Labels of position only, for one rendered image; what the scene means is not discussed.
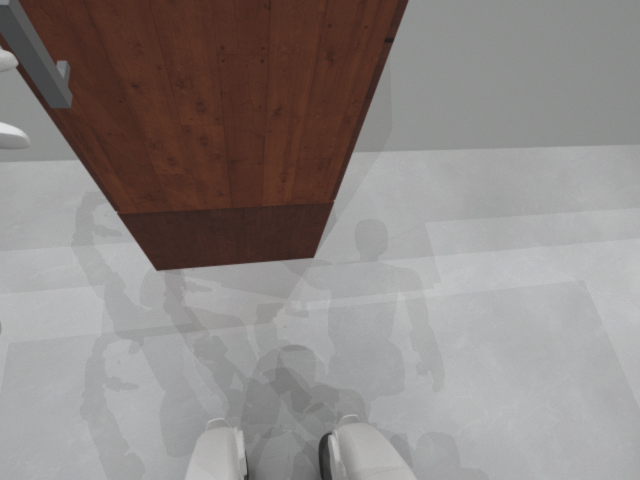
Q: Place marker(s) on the robot thigh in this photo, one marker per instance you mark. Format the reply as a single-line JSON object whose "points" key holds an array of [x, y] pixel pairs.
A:
{"points": [[219, 454], [360, 452]]}

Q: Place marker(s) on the robot left thigh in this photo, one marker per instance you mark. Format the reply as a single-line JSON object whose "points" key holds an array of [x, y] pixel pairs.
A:
{"points": [[219, 454]]}

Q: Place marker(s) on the robot left hand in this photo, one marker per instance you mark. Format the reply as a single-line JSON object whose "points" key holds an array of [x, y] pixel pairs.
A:
{"points": [[10, 136]]}

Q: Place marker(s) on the robot right thigh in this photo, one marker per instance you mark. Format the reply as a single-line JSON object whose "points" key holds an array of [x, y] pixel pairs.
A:
{"points": [[360, 452]]}

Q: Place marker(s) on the cupboard door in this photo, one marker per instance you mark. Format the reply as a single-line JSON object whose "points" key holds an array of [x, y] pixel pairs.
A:
{"points": [[209, 104]]}

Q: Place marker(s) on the handle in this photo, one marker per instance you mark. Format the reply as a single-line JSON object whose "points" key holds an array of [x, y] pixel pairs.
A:
{"points": [[19, 33]]}

